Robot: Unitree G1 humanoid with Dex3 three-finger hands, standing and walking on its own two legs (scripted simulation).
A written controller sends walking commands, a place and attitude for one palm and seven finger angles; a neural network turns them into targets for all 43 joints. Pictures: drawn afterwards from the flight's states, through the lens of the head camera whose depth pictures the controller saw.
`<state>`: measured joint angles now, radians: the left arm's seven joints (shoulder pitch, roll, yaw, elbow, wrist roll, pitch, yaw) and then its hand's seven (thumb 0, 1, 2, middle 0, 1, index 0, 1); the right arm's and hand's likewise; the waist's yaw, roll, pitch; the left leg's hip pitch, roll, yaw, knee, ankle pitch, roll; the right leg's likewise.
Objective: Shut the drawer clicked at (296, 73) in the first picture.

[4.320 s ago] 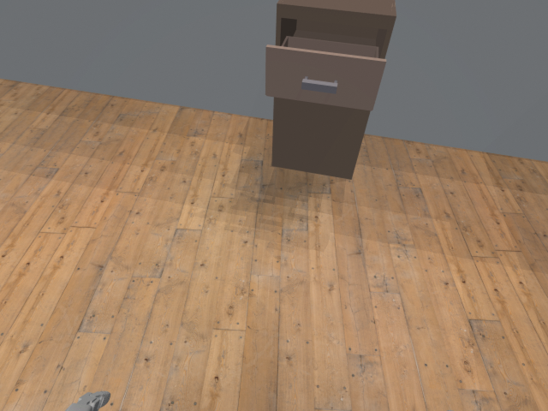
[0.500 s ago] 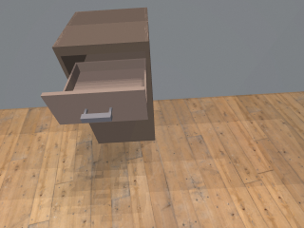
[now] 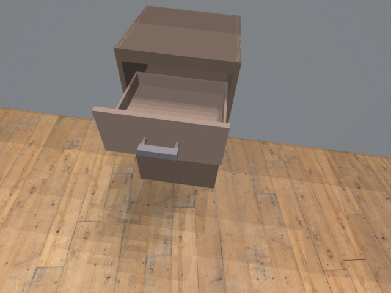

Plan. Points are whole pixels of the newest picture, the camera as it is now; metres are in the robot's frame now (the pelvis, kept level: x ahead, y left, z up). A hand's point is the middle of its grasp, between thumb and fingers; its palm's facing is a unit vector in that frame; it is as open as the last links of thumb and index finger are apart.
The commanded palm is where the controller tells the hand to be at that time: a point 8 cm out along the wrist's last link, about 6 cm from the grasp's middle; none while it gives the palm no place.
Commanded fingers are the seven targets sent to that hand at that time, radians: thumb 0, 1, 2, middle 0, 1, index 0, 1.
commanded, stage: take the last steps up to it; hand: left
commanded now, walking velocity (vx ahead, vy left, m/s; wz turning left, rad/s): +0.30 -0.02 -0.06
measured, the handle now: (159, 147) +0.53 +0.17 -0.08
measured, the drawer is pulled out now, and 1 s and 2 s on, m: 0.28 0.28 0.28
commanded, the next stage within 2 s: come to a stop and stand still in 0.46 s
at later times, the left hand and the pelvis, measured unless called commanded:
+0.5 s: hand (152, 236) +0.28 +0.14 -0.16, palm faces -0.02 -0.98 -0.22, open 7.4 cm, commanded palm none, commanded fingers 0.00 0.90 0.90 -0.20 -0.30 -0.20 -0.30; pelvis +0.16 -0.03 -0.01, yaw -1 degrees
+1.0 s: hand (139, 263) +0.22 +0.16 -0.18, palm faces +0.03 -0.98 -0.19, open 7.4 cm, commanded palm none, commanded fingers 0.00 0.90 0.90 -0.20 -0.30 -0.20 -0.30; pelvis +0.21 -0.02 +0.00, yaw -2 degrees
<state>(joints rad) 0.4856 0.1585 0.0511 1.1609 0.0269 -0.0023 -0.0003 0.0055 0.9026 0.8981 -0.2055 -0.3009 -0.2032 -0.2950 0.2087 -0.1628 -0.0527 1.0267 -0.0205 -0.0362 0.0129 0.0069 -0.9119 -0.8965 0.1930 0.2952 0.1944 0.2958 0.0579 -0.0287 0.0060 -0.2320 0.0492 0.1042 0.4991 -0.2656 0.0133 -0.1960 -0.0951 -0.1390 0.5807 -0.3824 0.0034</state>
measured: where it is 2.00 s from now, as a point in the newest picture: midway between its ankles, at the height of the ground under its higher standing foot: outside the picture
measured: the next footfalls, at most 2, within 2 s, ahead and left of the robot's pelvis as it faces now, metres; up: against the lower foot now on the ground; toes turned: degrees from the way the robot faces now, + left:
right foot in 0.42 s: +0.28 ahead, -0.13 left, +0.00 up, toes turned -9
left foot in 0.80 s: +0.29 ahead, +0.09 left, +0.00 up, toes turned -1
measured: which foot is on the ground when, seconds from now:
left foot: down 0.00-0.42, up 0.44-0.78, down 0.80-1.00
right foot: up 0.00-0.40, down 0.42-0.88, up 0.90-1.00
